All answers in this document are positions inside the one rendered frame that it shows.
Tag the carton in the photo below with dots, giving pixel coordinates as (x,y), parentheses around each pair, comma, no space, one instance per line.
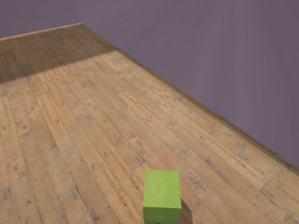
(161,198)

